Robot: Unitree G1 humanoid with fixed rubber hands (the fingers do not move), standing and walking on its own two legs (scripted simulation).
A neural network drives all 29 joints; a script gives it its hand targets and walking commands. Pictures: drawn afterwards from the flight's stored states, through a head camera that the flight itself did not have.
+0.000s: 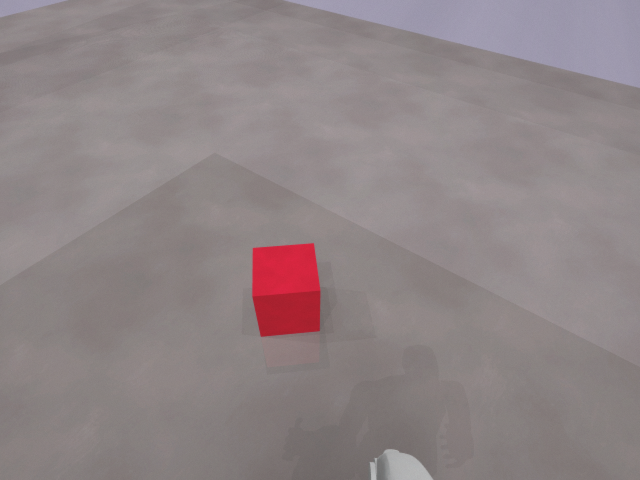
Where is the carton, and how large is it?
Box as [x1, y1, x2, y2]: [252, 243, 319, 336]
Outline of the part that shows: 313,243 253,248 252,296 261,336 319,330 319,284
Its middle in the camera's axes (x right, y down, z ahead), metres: -0.11 +0.18 +1.34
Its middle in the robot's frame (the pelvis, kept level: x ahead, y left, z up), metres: +0.83 +0.10 -0.63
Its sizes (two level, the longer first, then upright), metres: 0.210 0.200 0.250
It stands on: the floor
